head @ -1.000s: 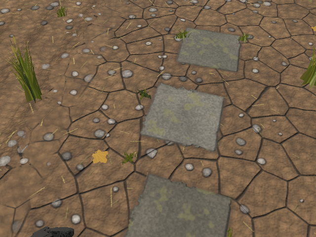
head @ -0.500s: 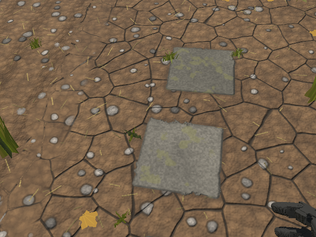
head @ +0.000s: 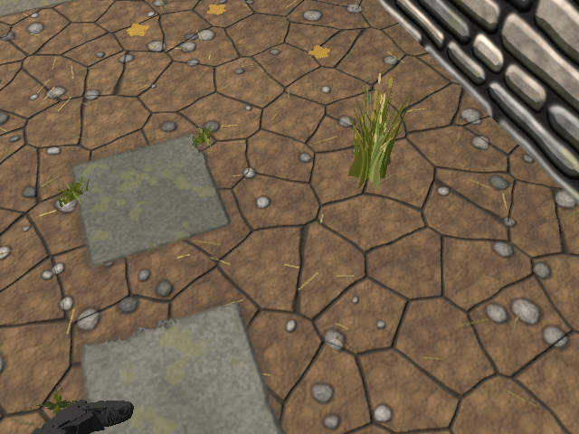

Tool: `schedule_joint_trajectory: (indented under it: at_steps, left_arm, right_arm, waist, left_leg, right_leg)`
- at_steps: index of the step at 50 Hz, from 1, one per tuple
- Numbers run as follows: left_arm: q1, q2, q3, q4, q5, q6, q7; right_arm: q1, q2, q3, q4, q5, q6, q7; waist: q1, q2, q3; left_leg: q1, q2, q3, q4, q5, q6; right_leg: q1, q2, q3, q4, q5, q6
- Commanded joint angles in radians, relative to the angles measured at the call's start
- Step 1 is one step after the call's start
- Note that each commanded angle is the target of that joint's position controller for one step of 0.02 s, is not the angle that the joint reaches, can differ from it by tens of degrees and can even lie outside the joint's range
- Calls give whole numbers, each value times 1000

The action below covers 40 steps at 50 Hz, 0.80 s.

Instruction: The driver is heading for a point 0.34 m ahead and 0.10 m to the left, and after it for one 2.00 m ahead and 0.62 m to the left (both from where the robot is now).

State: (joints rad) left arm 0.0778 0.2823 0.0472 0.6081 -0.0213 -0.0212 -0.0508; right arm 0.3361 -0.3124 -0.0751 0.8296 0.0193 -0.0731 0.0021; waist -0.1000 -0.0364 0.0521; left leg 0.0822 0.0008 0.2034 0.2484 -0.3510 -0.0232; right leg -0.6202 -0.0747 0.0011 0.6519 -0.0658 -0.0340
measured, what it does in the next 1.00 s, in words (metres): walks ahead, turning left: right foot, then left foot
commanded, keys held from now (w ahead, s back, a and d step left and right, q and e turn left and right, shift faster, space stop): w+q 0.42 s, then q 0.58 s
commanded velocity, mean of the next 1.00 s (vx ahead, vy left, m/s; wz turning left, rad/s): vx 0.32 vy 0.00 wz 0.35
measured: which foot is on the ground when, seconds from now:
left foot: down 0.00-0.08, up 0.10-0.56, down 0.58-1.00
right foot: up 0.00-0.04, down 0.06-0.60, up 0.62-1.00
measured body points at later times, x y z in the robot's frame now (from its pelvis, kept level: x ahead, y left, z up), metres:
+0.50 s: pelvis +0.28 -0.02 +0.00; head +0.30 -0.01 +0.45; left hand +0.28 +0.27 -0.12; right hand +0.48 -0.24 -0.10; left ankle +0.44 +0.14 -0.69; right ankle +0.17 -0.12 -0.73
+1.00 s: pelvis +0.44 +0.01 +0.00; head +0.47 +0.04 +0.45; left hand +0.46 +0.33 -0.10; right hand +0.70 -0.18 -0.08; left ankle +0.44 +0.11 -0.73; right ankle +0.56 -0.11 -0.71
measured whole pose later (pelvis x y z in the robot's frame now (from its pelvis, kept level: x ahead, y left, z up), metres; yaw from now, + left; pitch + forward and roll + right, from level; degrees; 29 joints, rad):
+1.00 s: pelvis +0.44 +0.01 +0.00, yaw +27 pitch +3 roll +0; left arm 0.13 0.30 0.05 0.72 0.00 -0.01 0.03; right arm 0.17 -0.32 -0.08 0.65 0.01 0.04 -0.02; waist -0.03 -0.01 0.03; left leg -0.38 -0.14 -0.18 0.51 -0.17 0.05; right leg -0.48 0.01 0.13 0.73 -0.30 0.09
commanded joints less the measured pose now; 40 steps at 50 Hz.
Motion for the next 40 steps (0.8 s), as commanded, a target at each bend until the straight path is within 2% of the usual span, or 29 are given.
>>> schedule_joint_trajectory:
  at_steps: [1,2,3,4,5,6,7,8,9,10,13,15,18,21,22,24,26,27,28,29,30,31,32,33,34,35,36,38,40]
  left_arm:
    - [-5,92,34,-89,10,-14,-3]
    - [130,129,58,-54,10,-12,4]
    - [289,189,86,-11,9,-6,21]
    - [364,308,102,3,21,-7,37]
    - [390,253,84,-14,19,-14,36]
    - [338,199,64,-1,25,-25,29]
    - [286,172,55,12,21,-33,29]
    - [224,135,44,23,22,-40,27]
    - [180,100,34,21,28,-50,25]
    - [154,91,34,23,32,-59,24]
    - [135,96,42,56,38,-90,27]
    - [149,99,45,81,44,-94,37]
    - [152,113,47,100,40,-92,48]
    - [203,137,56,133,30,-82,56]
    - [208,141,57,143,27,-74,59]
    - [215,157,63,154,19,-49,69]
    - [198,184,69,150,8,-27,84]
    - [181,193,72,142,4,-17,93]
    - [163,194,72,135,0,-10,97]
    - [160,176,63,128,-2,-13,98]
    - [252,51,27,103,57,-27,86]
    - [334,60,10,85,46,-46,68]
    - [239,158,33,95,14,-54,58]
    - [156,155,32,61,-1,-53,61]
    - [133,140,31,70,14,-45,75]
    - [132,149,37,67,25,-31,85]
    - [146,151,39,67,25,-17,86]
    - [179,117,32,75,30,-3,91]
    - [165,102,27,74,35,3,98]
  right_arm:
    - [-12,-203,-45,-36,18,4,-5]
    - [-20,-199,-38,-28,20,9,-6]
    - [-13,-164,-19,-30,8,6,-9]
    - [76,-35,28,-74,-27,-8,4]
    - [66,-83,24,-44,-1,-29,13]
    - [-39,-162,-4,-75,42,-35,19]
    - [-93,-142,3,-95,45,-37,17]
    - [-110,-128,3,-89,23,-33,11]
    - [-83,-127,-3,-76,12,-18,8]
    - [-41,-110,-2,-56,13,-2,8]
    - [-33,-62,2,-47,12,30,0]
    - [-79,-53,2,-61,9,31,-2]
    - [-148,-32,9,-79,4,21,14]
    - [-249,-8,23,-117,1,17,32]
    - [-277,-8,24,-134,-2,17,39]
    - [-305,-13,21,-166,-11,14,56]
    - [-258,-42,6,-178,-14,14,70]
    - [-188,-65,-7,-167,-13,17,71]
    - [-76,-107,-30,-145,-11,18,66]
    - [36,-161,-55,-124,-15,20,47]
    - [41,-258,-67,-128,-19,28,22]
    - [8,-282,-64,-185,-36,21,28]
    - [-14,-217,-54,-209,-30,27,34]
    - [-74,-172,-43,-212,-13,26,32]
    - [-118,-139,-34,-210,2,30,27]
    - [-149,-121,-29,-216,1,36,18]
    - [-163,-121,-28,-224,-14,43,14]
    - [-182,-135,-35,-230,-25,48,8]
    - [-175,-156,-43,-228,-22,54,-4]
  waist:
    - [90,115,-39]
    - [178,101,-110]
    - [255,73,-195]
    - [200,-171,-342]
    - [239,-140,-519]
    - [250,-67,-352]
    - [214,-57,-218]
    - [173,-27,-141]
    - [134,-49,-107]
    - [108,-59,-98]
    - [83,-26,-49]
    - [93,-16,-20]
    - [116,-14,1]
    - [162,8,40]
    - [167,14,60]
    - [166,1,53]
    - [129,-42,-11]
    - [90,-60,-58]
    - [29,-50,-120]
    - [-38,5,-182]
    - [52,275,-279]
    - [81,296,-504]
    - [8,107,-513]
    - [25,76,-368]
    - [60,3,-247]
    - [87,23,-199]
    - [112,60,-177]
    - [134,92,-173]
    - [130,98,-197]
  left_leg:
    - [-15,282,-80,103,907,152]
    - [-61,258,-51,261,984,131]
    - [-238,219,-32,481,837,98]
    - [-662,71,-39,897,89,31]
    - [-740,-9,-261,1093,-255,27]
    - [-824,40,-307,1125,-202,38]
    - [-833,87,-286,1061,-122,47]
    - [-803,123,-276,985,-52,43]
    - [-738,147,-287,942,6,37]
    - [-679,151,-292,933,51,29]
    - [-692,146,-310,876,143,3]
    - [-751,137,-328,783,247,-7]
    - [-737,119,-289,588,419,0]
    - [-746,109,-236,459,463,18]
    - [-760,103,-223,418,451,27]
    - [-756,76,-176,371,394,43]
    - [-674,21,-130,362,305,71]
    - [-592,-17,-107,363,262,89]
    - [-450,-51,-107,321,282,116]
    - [-247,-47,-160,221,466,153]
    - [63,185,-453,334,991,250]
    - [290,401,-930,252,978,497]
    - [240,350,-819,199,878,450]
    - [115,297,-696,180,779,398]
    - [-35,246,-620,152,717,351]
    - [-154,219,-582,125,681,334]
    - [-248,195,-562,97,657,323]
    - [-336,169,-519,88,712,318]
    - [-350,154,-504,101,731,310]
  right_leg:
    - [161,80,-62,-53,-114,-63]
    - [363,115,-75,-118,-65,-95]
    - [647,80,-9,-117,-6,-124]
    - [1044,-230,473,-132,-63,-272]
    - [1064,-361,783,-286,-138,-359]
    - [941,-319,602,-309,-126,-298]
    - [790,-266,437,-324,-89,-253]
    - [661,-220,337,-355,-43,-219]
    - [568,-188,260,-393,10,-200]
    - [509,-177,214,-435,17,-196]
    - [446,-171,93,-511,100,-196]
    - [472,-158,21,-525,136,-179]
    - [496,-130,-83,-541,146,-145]
    - [560,-159,-127,-548,157,-136]
    - [592,-165,-146,-521,229,-131]
    - [655,-178,-173,-438,427,-114]
    - [703,-181,-186,-311,692,-87]
    - [706,-174,-191,-208,798,-70]
    - [673,-149,-198,-47,797,-44]
    - [561,-92,-212,184,620,9]
    - [248,27,-193,519,-307,72]
    - [4,185,18,826,-679,114]
    - [-23,110,136,834,-594,92]
    - [-63,76,115,761,-509,76]
    - [-63,40,99,681,-452,83]
    - [-16,21,101,616,-412,87]
    - [51,21,99,579,-390,89]
    - [105,36,79,480,-375,108]
    - [113,51,75,384,-335,127]
Velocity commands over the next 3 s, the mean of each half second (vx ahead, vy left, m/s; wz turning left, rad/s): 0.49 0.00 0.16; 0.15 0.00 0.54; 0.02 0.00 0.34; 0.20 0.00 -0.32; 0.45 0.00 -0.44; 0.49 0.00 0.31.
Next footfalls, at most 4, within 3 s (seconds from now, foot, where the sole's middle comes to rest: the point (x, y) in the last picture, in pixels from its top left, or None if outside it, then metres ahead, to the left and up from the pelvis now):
0.06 right None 0.20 -0.12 -0.77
0.58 left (228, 422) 0.48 0.12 -0.77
1.06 right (311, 369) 0.58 -0.07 -0.77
1.42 left None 0.40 0.12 -0.77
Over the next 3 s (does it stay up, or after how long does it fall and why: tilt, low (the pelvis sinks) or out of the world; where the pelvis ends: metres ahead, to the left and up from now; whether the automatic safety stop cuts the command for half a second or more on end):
stays up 1.10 0.10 0.00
